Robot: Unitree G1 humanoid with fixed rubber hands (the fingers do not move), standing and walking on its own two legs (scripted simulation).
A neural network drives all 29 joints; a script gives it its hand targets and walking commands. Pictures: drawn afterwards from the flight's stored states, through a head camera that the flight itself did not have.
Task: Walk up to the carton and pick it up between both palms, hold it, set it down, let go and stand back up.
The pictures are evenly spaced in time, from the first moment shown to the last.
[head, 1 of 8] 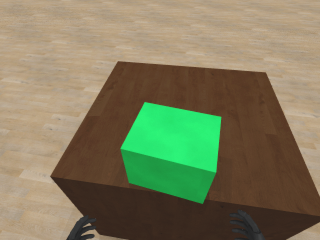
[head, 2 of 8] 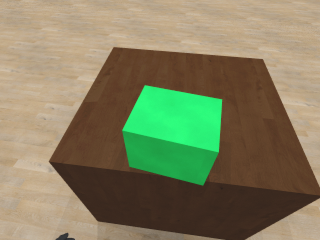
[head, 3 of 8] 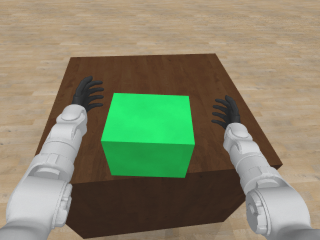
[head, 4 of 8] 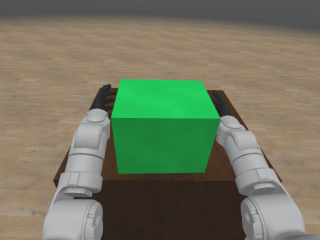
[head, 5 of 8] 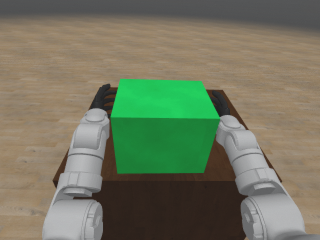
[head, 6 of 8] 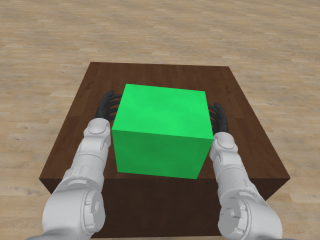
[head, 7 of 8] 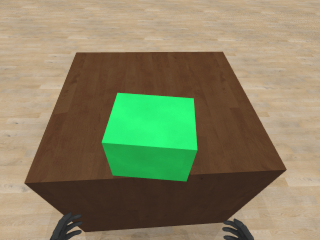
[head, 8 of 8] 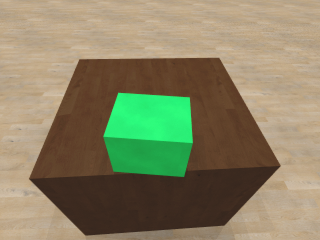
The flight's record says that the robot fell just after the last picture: no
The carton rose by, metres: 0.17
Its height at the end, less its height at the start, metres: +0.00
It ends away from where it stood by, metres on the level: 0.01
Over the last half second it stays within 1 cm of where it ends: yes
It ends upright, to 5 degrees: yes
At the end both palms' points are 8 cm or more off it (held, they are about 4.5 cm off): yes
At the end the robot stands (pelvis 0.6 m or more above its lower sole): yes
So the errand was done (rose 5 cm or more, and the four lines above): yes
